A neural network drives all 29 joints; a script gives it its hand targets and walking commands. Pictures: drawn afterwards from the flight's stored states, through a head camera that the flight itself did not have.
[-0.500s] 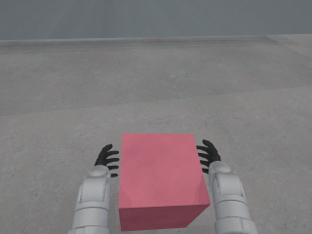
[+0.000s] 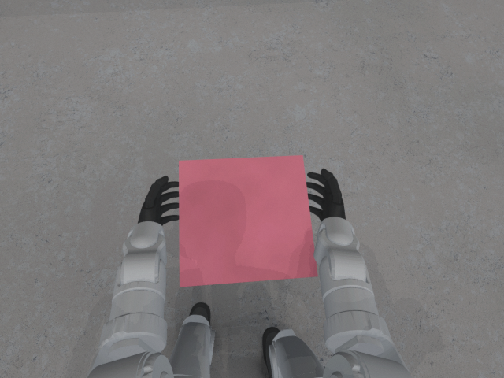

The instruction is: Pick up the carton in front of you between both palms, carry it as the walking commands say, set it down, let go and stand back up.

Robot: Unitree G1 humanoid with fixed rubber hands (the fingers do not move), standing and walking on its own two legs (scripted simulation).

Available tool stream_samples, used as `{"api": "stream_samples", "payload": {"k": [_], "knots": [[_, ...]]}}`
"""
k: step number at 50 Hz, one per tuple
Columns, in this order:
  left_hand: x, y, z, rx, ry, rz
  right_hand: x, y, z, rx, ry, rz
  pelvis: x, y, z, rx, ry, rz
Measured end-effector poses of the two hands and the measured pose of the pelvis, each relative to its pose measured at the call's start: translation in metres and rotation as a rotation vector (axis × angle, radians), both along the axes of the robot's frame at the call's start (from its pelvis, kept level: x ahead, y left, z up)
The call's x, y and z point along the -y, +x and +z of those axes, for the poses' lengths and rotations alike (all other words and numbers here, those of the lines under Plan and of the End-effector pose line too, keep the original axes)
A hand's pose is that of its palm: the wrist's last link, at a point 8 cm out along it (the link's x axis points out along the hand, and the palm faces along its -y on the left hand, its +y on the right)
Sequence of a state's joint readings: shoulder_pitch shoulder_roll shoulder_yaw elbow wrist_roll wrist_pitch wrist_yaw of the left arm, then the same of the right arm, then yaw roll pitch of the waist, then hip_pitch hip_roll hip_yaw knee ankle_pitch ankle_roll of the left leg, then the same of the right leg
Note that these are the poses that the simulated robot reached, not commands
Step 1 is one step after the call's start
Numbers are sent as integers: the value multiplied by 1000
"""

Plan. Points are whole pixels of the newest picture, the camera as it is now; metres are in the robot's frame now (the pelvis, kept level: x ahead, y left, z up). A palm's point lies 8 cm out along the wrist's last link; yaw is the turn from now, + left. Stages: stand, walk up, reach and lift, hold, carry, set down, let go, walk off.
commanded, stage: set down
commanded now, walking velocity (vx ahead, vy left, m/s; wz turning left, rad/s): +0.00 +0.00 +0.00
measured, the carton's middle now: (242, 227) +0.37 +0.02 -0.18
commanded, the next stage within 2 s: none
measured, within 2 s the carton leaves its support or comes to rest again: rests again in 1.84 s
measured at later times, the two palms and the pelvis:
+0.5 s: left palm (163, 214) +0.40 +0.19 -0.24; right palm (300, 216) +0.40 -0.10 -0.20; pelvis -0.05 +0.02 -0.15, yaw -3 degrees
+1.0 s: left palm (173, 219) +0.43 +0.20 -0.39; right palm (283, 221) +0.43 -0.10 -0.37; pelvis -0.07 +0.02 -0.26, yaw -6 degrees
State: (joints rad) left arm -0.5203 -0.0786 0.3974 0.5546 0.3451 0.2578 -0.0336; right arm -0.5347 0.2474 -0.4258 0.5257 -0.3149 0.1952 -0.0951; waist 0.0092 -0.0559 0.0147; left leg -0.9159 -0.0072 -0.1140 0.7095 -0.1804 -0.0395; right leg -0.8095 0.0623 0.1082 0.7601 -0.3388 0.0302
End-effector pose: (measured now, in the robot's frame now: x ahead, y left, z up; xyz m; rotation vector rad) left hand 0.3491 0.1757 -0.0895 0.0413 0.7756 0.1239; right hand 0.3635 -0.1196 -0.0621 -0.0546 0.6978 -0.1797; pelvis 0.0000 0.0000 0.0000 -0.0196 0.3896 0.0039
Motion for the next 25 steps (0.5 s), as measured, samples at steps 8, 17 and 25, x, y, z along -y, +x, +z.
{"api": "stream_samples", "payload": {"k": [8,17,25], "knots": [[-1,22,-54,73,-5,5,-3,5,-53,82,43,-81,-5,-17,-44,-233,-11,-26],[-12,42,-97,74,-15,14,-12,21,-98,92,69,-75,-16,-40,-100,-321,-21,-29],[-15,54,-148,49,-10,11,-16,37,-143,71,45,-46,-22,-48,-146,-381,-37,-28]]}}
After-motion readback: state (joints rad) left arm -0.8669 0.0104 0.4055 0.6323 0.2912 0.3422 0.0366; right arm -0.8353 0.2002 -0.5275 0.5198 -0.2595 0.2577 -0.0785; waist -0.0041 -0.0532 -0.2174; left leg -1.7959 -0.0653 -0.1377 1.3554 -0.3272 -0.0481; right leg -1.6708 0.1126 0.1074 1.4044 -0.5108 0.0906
